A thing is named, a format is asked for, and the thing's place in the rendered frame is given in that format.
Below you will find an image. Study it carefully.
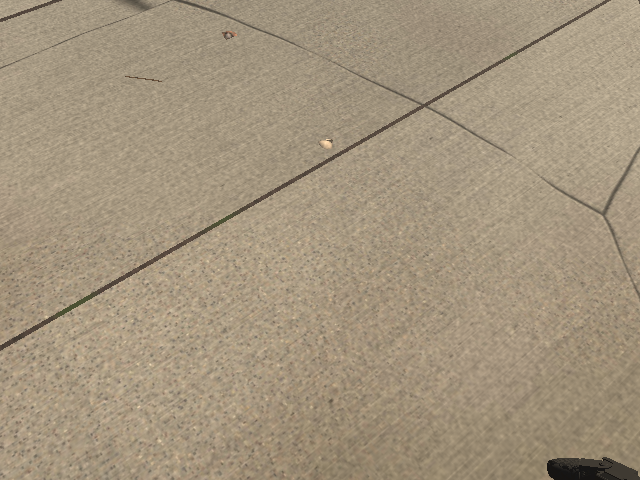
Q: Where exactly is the right robot hand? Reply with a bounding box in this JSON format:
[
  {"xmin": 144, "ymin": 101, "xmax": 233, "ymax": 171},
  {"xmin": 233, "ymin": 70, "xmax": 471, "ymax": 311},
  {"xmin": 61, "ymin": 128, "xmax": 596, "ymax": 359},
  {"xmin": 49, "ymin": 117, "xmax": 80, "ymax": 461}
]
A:
[{"xmin": 547, "ymin": 457, "xmax": 640, "ymax": 480}]

